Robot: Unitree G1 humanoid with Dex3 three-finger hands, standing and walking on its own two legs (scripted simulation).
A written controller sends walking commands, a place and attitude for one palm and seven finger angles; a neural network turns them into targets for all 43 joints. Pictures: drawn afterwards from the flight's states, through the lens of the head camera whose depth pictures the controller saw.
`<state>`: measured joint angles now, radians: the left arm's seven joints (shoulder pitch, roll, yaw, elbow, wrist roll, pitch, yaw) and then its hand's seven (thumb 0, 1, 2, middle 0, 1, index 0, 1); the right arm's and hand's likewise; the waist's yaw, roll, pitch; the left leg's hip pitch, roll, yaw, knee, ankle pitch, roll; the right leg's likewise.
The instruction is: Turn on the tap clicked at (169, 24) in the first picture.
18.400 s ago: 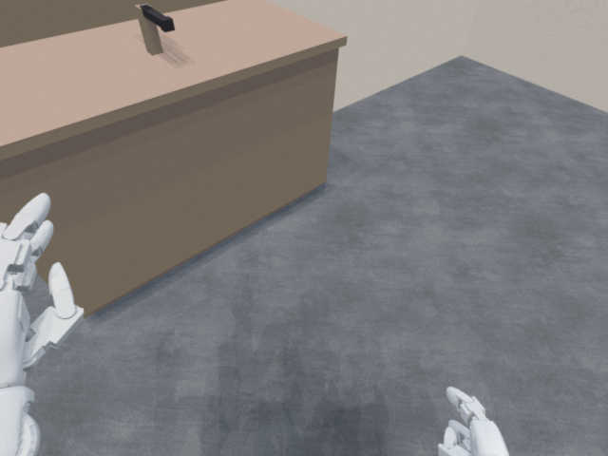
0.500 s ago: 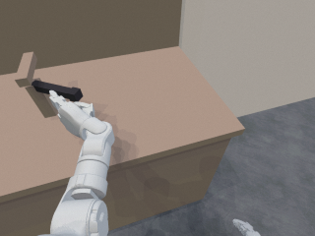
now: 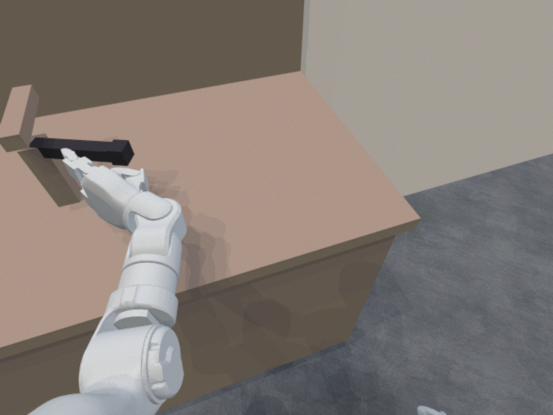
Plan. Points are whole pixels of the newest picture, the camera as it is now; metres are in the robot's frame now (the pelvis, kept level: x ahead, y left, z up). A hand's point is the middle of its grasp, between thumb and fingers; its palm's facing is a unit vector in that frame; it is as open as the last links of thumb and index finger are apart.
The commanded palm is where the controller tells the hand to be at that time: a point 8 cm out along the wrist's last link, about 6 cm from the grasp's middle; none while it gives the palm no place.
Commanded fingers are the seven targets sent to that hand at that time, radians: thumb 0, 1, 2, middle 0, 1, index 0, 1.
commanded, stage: push the lever round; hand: left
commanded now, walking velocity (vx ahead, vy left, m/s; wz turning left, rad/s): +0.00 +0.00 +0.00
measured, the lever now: (120, 152) +0.47 +0.25 +0.14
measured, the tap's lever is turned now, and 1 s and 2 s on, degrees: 65 82 82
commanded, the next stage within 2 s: lift the hand up off the lever in 0.04 s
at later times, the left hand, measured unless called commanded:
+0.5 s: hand (140, 164) +0.45 +0.22 +0.13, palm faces +0.83 -0.56 -0.08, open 7.8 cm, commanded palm +0.39 +0.22 +0.13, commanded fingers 0.00 0.90 0.90 -0.15 -0.15 -0.15 -0.15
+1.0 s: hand (135, 154) +0.46 +0.22 +0.15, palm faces +0.82 -0.56 -0.09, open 7.8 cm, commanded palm +0.40 +0.22 +0.15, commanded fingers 0.00 0.90 0.90 -0.15 -0.15 -0.15 -0.15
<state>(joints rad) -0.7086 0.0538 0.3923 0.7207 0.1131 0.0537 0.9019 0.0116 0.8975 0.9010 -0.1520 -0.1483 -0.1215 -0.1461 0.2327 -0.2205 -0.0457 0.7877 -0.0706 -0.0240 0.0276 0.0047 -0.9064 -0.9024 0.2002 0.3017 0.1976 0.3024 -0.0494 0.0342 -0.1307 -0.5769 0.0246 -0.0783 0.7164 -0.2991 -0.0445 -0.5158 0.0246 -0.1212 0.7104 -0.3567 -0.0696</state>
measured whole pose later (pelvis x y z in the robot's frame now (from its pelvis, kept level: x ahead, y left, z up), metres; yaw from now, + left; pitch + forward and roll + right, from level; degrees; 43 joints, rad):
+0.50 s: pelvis +0.00 +0.01 +0.00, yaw -1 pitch +9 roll -1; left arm -0.76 0.09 0.42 0.76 0.11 0.06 0.89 0.01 0.90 0.90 -0.15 -0.15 -0.15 -0.15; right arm 0.27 -0.22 -0.05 0.79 -0.08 -0.03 0.04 0.00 -0.91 -0.90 0.20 0.30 0.20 0.30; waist -0.06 0.04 -0.13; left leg -0.58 0.03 -0.07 0.71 -0.30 -0.04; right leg -0.52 0.03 -0.11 0.69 -0.35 -0.06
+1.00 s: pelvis +0.02 +0.01 +0.01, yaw +0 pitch +8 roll +0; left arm -0.71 0.04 0.37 0.63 0.10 0.17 0.88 0.01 0.90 0.90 -0.15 -0.15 -0.15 -0.15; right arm 0.21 -0.21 -0.04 0.77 -0.07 -0.03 0.04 0.00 -0.91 -0.90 0.20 0.30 0.20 0.30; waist -0.03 0.03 -0.13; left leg -0.49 0.02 -0.06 0.65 -0.30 -0.03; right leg -0.43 0.02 -0.10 0.64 -0.35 -0.05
